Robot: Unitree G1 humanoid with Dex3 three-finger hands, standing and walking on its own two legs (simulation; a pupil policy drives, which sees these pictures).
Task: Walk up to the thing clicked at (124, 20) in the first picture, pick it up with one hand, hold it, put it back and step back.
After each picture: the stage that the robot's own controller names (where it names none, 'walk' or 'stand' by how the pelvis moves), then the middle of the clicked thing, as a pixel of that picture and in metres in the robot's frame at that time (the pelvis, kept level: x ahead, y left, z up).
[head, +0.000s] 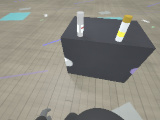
stand; (123, 29) +0.85 -0.29 +0.11
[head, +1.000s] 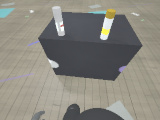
rise first; (107, 26) +0.77 -0.06 +0.14
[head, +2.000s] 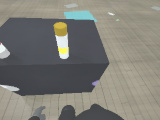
walk; (62, 43) +0.47 +0.22 +0.14
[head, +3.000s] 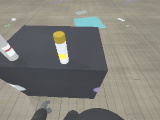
stand; (62, 49) +0.46 +0.24 +0.12
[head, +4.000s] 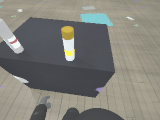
stand; (69, 46) +0.47 +0.18 +0.13
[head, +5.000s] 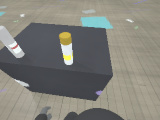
stand; (67, 50) +0.45 +0.19 +0.11
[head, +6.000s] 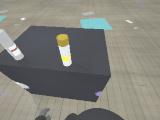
stand; (65, 52) +0.45 +0.21 +0.11
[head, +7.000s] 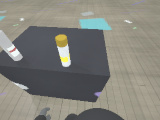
stand; (64, 52) +0.44 +0.22 +0.11
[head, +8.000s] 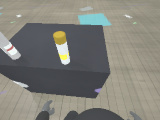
rise first; (63, 50) +0.45 +0.22 +0.11
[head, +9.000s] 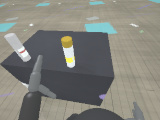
rise first; (69, 53) +0.45 +0.21 +0.12
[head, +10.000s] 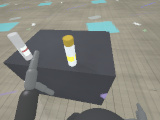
go down; (70, 52) +0.45 +0.21 +0.12
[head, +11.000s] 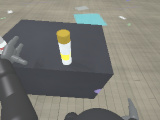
go down; (65, 49) +0.44 +0.18 +0.13
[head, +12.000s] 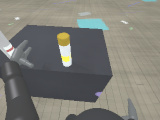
close in; (65, 51) +0.44 +0.19 +0.13
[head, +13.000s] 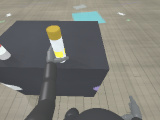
close; (58, 46) +0.45 +0.22 +0.15
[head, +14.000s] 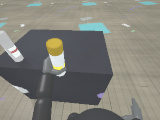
lift; (58, 60) +0.31 +0.21 +0.19
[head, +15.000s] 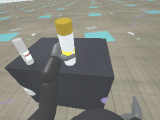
lift; (67, 45) +0.32 +0.15 +0.31
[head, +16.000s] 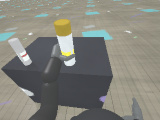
hold; (66, 46) +0.33 +0.15 +0.30
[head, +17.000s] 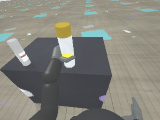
crouch; (66, 48) +0.34 +0.15 +0.28
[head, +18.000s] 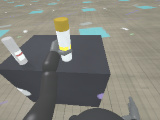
crouch; (64, 42) +0.40 +0.18 +0.28
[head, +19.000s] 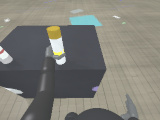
lower; (57, 47) +0.45 +0.21 +0.16
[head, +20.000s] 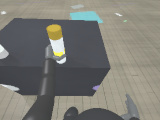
lower; (58, 47) +0.44 +0.21 +0.16
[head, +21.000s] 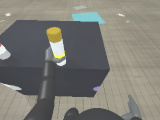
lower; (58, 49) +0.42 +0.21 +0.16
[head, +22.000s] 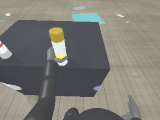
lower; (59, 49) +0.42 +0.20 +0.16
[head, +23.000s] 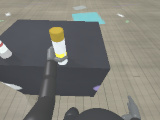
rest; (60, 48) +0.43 +0.20 +0.16
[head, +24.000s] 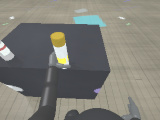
open; (61, 53) +0.40 +0.20 +0.15
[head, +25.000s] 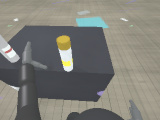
sink last; (66, 55) +0.39 +0.18 +0.14
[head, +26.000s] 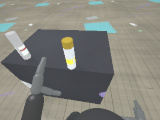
stand; (69, 55) +0.42 +0.19 +0.12
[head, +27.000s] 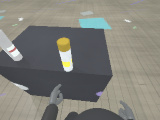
stand; (66, 56) +0.39 +0.19 +0.12
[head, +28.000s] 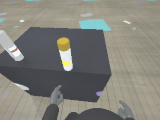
stand; (66, 56) +0.40 +0.20 +0.12
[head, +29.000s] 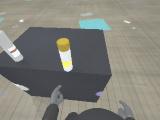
stand; (65, 56) +0.40 +0.20 +0.12
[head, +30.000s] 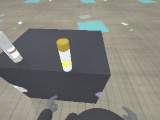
stand; (65, 57) +0.40 +0.19 +0.12
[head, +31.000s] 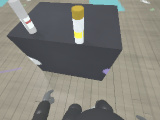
walk; (78, 27) +0.59 +0.12 +0.15
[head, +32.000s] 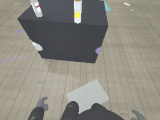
walk; (77, 9) +0.93 +0.19 +0.13
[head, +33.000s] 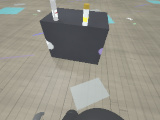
walk; (85, 15) +1.15 +0.14 +0.13
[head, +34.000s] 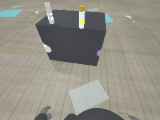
stand; (81, 17) +1.09 +0.17 +0.11
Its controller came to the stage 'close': yes
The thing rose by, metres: 0.21
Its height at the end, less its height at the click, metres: +0.00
